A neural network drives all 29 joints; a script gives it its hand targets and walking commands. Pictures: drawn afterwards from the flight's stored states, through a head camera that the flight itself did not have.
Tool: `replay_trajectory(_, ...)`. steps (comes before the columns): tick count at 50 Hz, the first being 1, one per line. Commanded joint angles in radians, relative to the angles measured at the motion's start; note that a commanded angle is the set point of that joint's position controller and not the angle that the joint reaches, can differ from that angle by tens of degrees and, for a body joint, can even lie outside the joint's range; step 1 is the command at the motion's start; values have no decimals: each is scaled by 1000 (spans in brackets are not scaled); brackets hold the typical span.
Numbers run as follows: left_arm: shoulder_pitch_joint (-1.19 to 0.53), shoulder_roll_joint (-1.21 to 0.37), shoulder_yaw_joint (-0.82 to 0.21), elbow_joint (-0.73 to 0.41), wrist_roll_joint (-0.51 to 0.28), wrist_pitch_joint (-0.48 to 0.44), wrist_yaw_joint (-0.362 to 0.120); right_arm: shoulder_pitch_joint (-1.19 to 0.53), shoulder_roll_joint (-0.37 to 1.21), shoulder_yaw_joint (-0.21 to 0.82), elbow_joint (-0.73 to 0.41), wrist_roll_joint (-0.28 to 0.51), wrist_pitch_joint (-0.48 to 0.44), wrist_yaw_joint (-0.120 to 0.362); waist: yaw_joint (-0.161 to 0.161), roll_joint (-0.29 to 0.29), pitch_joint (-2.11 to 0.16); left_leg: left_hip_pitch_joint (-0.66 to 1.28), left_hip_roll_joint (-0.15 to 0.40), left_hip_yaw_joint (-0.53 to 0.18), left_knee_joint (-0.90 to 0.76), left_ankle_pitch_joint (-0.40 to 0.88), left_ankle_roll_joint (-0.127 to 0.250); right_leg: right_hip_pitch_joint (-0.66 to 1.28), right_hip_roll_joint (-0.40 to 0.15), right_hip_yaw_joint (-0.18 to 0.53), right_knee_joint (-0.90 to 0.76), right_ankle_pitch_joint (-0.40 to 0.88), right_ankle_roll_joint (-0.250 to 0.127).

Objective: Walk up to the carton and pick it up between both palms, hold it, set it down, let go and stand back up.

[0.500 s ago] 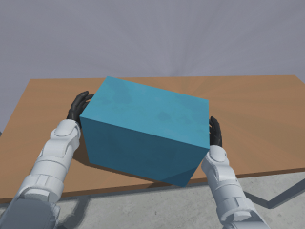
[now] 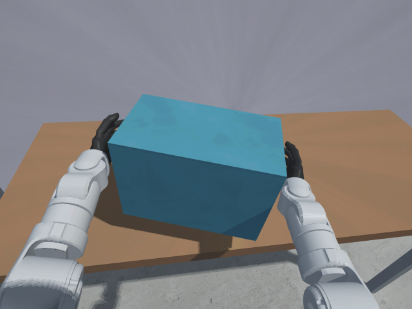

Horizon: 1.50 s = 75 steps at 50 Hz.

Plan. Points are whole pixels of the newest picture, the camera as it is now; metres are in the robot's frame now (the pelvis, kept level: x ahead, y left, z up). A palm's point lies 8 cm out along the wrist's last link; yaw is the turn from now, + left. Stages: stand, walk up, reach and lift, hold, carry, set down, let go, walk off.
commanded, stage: reach and lift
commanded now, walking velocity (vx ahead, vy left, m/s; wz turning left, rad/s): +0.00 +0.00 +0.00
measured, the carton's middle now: (199, 167) +0.41 -0.02 +0.10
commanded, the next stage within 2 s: hold in 1.38 s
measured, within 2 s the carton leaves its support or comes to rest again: neither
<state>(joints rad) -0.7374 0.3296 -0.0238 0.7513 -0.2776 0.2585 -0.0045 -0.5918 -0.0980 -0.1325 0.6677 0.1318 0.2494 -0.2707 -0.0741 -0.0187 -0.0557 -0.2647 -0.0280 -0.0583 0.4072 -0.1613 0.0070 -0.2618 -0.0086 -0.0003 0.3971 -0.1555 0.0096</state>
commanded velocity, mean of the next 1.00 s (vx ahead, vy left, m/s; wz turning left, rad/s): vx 0.00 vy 0.00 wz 0.00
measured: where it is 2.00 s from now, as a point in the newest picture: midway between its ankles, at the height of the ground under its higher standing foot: outside the picture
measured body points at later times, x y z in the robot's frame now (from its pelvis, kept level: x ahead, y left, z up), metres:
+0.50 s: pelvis +0.02 -0.01 +0.00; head -0.06 +0.00 +0.45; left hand +0.40 +0.18 +0.22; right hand +0.36 -0.21 +0.19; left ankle +0.03 +0.12 -0.74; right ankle +0.03 -0.13 -0.74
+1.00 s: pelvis +0.01 -0.01 +0.00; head -0.09 +0.00 +0.44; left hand +0.39 +0.16 +0.25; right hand +0.36 -0.23 +0.22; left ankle +0.03 +0.12 -0.74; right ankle +0.03 -0.13 -0.74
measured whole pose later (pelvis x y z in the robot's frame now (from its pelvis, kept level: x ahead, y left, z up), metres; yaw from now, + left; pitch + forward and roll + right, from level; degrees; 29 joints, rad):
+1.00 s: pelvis +0.01 -0.01 +0.00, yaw +0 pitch -3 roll +1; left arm -0.67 0.09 0.35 0.36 0.13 0.58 -0.07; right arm -0.64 -0.15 -0.15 0.53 0.14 0.41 -0.14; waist -0.07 -0.02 -0.19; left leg -0.13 -0.02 -0.06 0.33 -0.15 0.00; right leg -0.15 0.00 0.00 0.37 -0.17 0.00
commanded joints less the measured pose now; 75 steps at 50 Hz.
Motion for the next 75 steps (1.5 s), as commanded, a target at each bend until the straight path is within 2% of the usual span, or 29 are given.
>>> replay_trajectory(1,-511,-181,81,-419,116,12,-12,-687,51,241,-514,171,-67,108,144,41,-598,272,13,79,-29,325,-26,282,52,-23,-60,201,10)
replay_trajectory(5,-538,-384,-135,-836,-6,-26,30,-724,231,440,-859,241,-89,163,166,94,-1027,425,12,40,64,643,-62,259,77,-37,-3,367,14)
replay_trajectory(7,-533,-534,-265,-975,-46,-47,24,-638,377,532,-897,233,-85,220,149,175,-1078,459,10,23,95,731,-85,136,93,-42,5,348,2)
replay_trajectory(9,-525,-659,-350,-1034,-39,-44,-12,-544,517,611,-912,193,-64,274,136,169,-1081,476,3,9,101,751,-90,97,96,-39,0,340,-3)
replay_trajectory(12,-489,-619,-353,-1118,11,-11,-37,-424,511,637,-913,171,-12,292,123,162,-953,438,-7,4,83,721,-78,166,75,-6,6,421,8)
replay_trajectory(15,-485,-566,-240,-929,146,100,-74,-530,435,608,-811,197,62,286,126,119,-640,364,-8,6,20,576,-66,203,59,-1,-37,347,17)
replay_trajectory(18,-416,-560,-50,-547,322,221,-140,-580,383,513,-529,182,131,275,119,52,-220,207,-11,30,-69,312,-40,212,35,8,-85,191,22)
replay_trajectory(20,-353,-542,110,-375,436,292,-209,-624,359,425,-384,160,165,277,132,12,-52,157,-9,55,-122,150,-12,200,19,17,-128,58,21)
replay_trajectory(24,-403,-607,140,-345,446,355,-296,-754,333,332,-348,140,180,309,108,42,-82,125,26,82,-177,-7,-13,216,27,19,-162,-130,-26)
replay_trajectory(26,-436,-660,91,-367,397,337,-285,-787,384,334,-374,125,142,317,83,43,-174,127,23,83,-175,26,-17,272,35,0,-152,-71,-25)
replay_trajectory(29,-542,-754,-64,-495,268,270,-241,-868,488,407,-539,134,83,316,79,45,-404,175,17,77,-134,142,-33,316,48,-12,-125,44,-25)
replay_trajectory(32,-703,-803,-209,-721,148,199,-172,-905,528,447,-656,133,53,335,64,102,-663,297,30,46,-94,206,-72,264,61,-29,-109,42,-38)
replay_trajectory(35,-825,-863,-384,-1036,25,128,-82,-922,551,513,-803,162,10,368,56,174,-988,444,49,3,-30,387,-117,202,88,-37,-78,105,-53)
replay_trajectory(38,-800,-839,-404,-1091,22,116,-27,-833,535,508,-789,165,-1,394,62,173,-953,472,50,-15,-11,425,-123,116,90,-33,-88,92,-52)
replay_trajectory(39,-760,-813,-356,-983,61,137,-28,-796,507,479,-704,138,13,395,54,137,-813,423,49,-10,-34,350,-108,105,79,-26,-105,65,-46)
replay_trajectory(42,-675,-731,-148,-640,235,233,-64,-862,458,397,-496,103,54,394,96,27,-396,193,27,30,-137,68,-24,153,40,-14,-141,-31,-26)
replay_trajectory(45,-492,-574,165,-317,448,338,-176,-823,446,312,-268,65,125,363,136,-114,-41,81,-16,102,-198,-91,64,215,-3,14,-201,-176,23)
replay_trajectory(47,-435,-500,295,-201,549,390,-253,-781,380,272,-129,65,187,361,144,-127,68,105,-17,118,-206,-124,86,191,-11,53,-234,-322,5)
replay_trajectory(50,-470,-530,266,-203,528,421,-311,-842,348,265,-166,110,213,357,135,-57,-7,118,-4,112,-208,-121,69,184,7,61,-238,-368,-35)
replay_trajectory(53,-518,-629,112,-349,409,395,-295,-886,400,299,-281,138,164,343,71,4,-151,128,1,99,-198,-17,26,264,36,-10,-189,-108,-32)
replay_trajectory(54,-554,-661,63,-428,366,368,-272,-895,445,331,-331,150,141,336,70,7,-228,159,0,94,-186,63,15,309,41,-28,-167,17,-20)
replay_trajectory(57,-665,-769,-173,-829,192,287,-190,-936,505,465,-630,218,87,332,63,91,-693,403,4,53,-64,452,-57,336,74,-48,-110,294,-20)
replay_trajectory(61,-749,-821,-428,-1355,0,189,-59,-850,522,589,-943,283,36,342,48,193,-1107,663,19,-10,93,873,-142,181,124,-62,-66,458,-17)
replay_trajectory(63,-718,-745,-407,-1392,-5,181,-24,-750,458,552,-915,272,32,342,70,173,-1053,617,18,-9,101,860,-140,150,110,-40,-100,445,-32)
replay_trajectory(66,-545,-631,-299,-1225,111,249,-44,-629,352,505,-835,218,91,325,57,77,-786,487,-5,15,35,684,-97,247,73,-21,-88,495,10)
replay_trajectory(69,-473,-626,-141,-834,286,363,-121,-709,316,441,-600,177,166,322,62,15,-392,254,-11,48,-90,302,-44,329,33,-4,-115,340,10)
replay_trajectory(71,-408,-588,22,-601,408,425,-189,-716,308,357,-418,140,204,316,76,-37,-148,172,-14,74,-163,69,-9,312,10,-1,-155,143,13)
replay_trajectory(73,-360,-587,67,-551,454,472,-256,-719,300,356,-379,160,243,306,73,-44,-80,169,-9,88,-180,42,-3,293,9,15,-174,76,-5)
replay_trajectory(75,-379,-631,52,-554,459,498,-297,-757,320,364,-353,195,265,307,69,0,-96,174,2,93,-189,67,-12,290,23,13,-180,54,-28)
